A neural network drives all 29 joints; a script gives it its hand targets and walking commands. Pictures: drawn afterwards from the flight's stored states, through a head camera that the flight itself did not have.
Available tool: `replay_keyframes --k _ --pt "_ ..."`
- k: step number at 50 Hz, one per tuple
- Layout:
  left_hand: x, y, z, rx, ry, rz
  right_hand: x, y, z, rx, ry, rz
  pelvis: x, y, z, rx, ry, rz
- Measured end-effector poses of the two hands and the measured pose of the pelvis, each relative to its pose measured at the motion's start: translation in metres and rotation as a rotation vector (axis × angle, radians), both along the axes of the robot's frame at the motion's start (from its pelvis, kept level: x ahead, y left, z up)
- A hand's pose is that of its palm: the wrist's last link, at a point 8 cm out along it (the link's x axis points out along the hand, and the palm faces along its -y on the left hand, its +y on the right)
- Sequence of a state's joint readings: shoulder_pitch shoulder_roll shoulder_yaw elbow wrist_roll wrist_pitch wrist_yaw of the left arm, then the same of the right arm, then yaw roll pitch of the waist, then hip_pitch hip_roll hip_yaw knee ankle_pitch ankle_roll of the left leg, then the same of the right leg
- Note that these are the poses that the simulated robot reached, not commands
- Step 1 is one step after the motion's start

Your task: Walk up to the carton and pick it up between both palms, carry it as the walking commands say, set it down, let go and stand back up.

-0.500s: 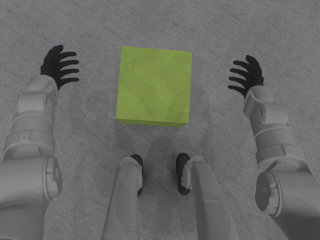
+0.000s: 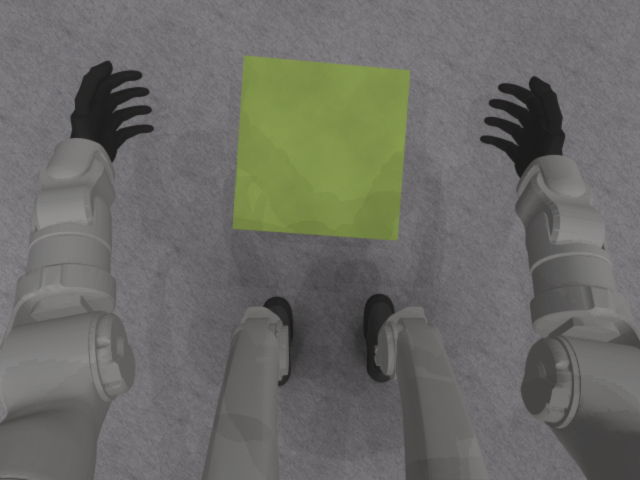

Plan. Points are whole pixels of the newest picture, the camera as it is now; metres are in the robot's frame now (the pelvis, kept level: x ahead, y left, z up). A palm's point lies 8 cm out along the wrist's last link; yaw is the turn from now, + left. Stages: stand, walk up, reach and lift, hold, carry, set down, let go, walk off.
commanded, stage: reach and lift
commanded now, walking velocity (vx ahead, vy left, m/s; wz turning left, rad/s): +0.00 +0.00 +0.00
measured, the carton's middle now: (318, 162) +0.51 +0.02 -0.49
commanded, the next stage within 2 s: none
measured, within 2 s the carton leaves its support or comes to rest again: neither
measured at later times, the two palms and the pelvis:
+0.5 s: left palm (151, 162) +0.46 +0.28 -0.29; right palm (467, 172) +0.47 -0.21 -0.30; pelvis -0.05 -0.02 -0.14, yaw +1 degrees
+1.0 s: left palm (196, 179) +0.46 +0.26 -0.43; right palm (454, 179) +0.47 -0.23 -0.40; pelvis -0.05 -0.01 -0.24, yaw +0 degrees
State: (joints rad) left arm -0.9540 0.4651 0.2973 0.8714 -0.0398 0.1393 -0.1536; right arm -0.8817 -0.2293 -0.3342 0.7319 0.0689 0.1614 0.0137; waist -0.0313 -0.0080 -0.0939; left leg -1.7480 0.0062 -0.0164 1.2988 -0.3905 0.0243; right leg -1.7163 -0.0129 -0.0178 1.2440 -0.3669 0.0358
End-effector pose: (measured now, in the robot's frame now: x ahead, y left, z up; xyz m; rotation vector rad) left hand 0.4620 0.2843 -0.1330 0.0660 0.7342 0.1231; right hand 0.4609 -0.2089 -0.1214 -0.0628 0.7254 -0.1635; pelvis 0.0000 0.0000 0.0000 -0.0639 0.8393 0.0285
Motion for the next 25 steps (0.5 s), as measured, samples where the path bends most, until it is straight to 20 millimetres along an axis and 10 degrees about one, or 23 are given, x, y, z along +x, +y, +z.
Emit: replay_keyframes --k 25 --pt "0.001 0.000 -0.157 0.052 -0.036 0.003 0.007 0.003 -0.180 -0.013 -0.015 0.004 -0.050 -0.017 -0.140 0.028 -0.229 0.003"
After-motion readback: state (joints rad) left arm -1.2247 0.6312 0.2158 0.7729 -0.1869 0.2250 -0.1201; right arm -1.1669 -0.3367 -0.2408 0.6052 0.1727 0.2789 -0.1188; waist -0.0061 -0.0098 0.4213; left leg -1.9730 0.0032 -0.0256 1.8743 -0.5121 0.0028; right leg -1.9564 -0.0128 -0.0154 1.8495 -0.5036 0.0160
